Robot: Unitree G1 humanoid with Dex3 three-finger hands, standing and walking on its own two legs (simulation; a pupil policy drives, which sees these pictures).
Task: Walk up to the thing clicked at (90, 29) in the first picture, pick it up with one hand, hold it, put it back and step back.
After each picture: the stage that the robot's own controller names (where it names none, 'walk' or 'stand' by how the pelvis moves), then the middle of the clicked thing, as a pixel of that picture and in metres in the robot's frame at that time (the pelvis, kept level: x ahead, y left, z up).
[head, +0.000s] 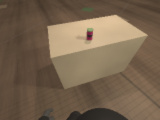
stand; (89, 34) +0.82 +0.09 +0.02
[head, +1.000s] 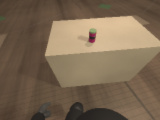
rise first; (92, 35) +0.73 +0.09 +0.04
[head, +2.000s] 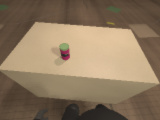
rise first; (65, 52) +0.45 +0.24 +0.05
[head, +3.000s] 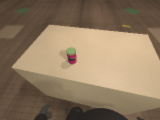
stand; (71, 56) +0.43 +0.19 +0.05
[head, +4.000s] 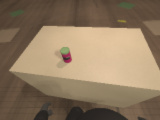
stand; (66, 55) +0.45 +0.23 +0.03
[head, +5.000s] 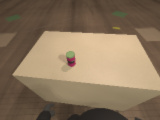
stand; (71, 59) +0.45 +0.20 +0.02
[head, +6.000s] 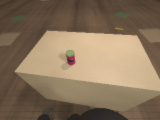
stand; (70, 57) +0.47 +0.21 +0.02
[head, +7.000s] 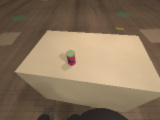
stand; (71, 58) +0.46 +0.20 +0.02
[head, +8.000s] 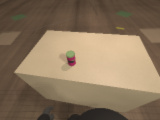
rise first; (71, 58) +0.45 +0.20 +0.02
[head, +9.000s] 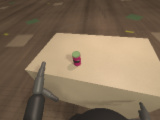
rise first; (76, 58) +0.47 +0.19 +0.02
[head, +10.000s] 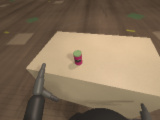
go down; (78, 58) +0.47 +0.18 +0.02
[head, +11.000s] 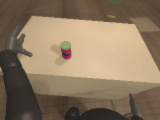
go down; (66, 50) +0.47 +0.17 +0.05
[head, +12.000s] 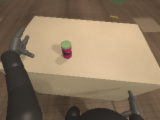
approach; (66, 50) +0.47 +0.18 +0.06
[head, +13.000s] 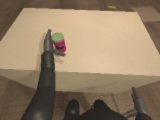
close in; (59, 43) +0.48 +0.19 +0.09
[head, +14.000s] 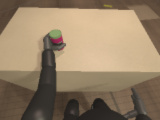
lift; (57, 40) +0.50 +0.20 +0.10
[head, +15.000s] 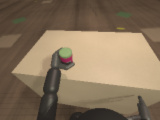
lift; (66, 58) +0.34 +0.17 +0.17
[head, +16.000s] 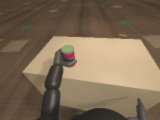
hold; (69, 56) +0.33 +0.17 +0.21
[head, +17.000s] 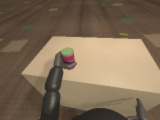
hold; (68, 59) +0.33 +0.16 +0.19
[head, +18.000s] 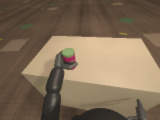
hold; (69, 59) +0.32 +0.16 +0.19
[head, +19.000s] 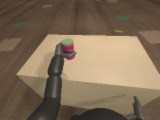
crouch; (68, 49) +0.40 +0.17 +0.19
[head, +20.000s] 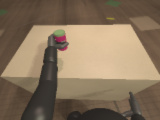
lower; (61, 40) +0.49 +0.19 +0.16
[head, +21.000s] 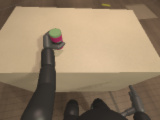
lower; (57, 39) +0.51 +0.19 +0.10
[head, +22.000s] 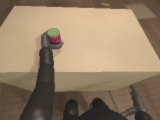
lower; (55, 39) +0.51 +0.20 +0.10
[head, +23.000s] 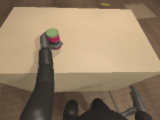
lower; (54, 39) +0.51 +0.20 +0.10
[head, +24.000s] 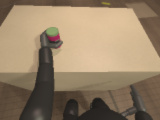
rest; (54, 38) +0.51 +0.20 +0.10
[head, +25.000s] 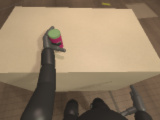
withdraw; (56, 40) +0.51 +0.19 +0.10
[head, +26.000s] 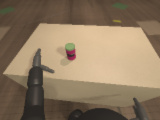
sink last; (70, 52) +0.47 +0.18 +0.07
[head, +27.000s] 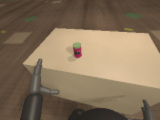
stand; (77, 50) +0.52 +0.19 +0.06
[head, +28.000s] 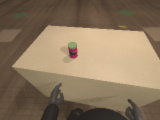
stand; (73, 50) +0.50 +0.18 +0.07
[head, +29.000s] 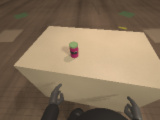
stand; (74, 50) +0.51 +0.18 +0.07
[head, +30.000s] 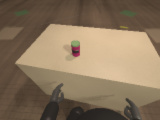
stand; (75, 48) +0.51 +0.17 +0.07
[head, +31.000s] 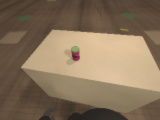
walk; (75, 53) +0.52 +0.18 +0.02
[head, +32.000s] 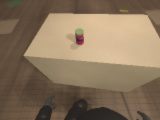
walk; (79, 37) +0.60 +0.16 +0.04
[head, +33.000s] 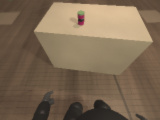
walk; (81, 18) +0.88 +0.17 +0.04
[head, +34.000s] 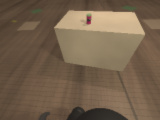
walk; (88, 19) +1.16 +0.18 +0.03
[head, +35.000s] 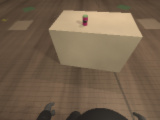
stand; (85, 20) +1.10 +0.17 +0.02
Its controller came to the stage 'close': yes
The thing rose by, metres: 0.20
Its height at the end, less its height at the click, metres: +0.00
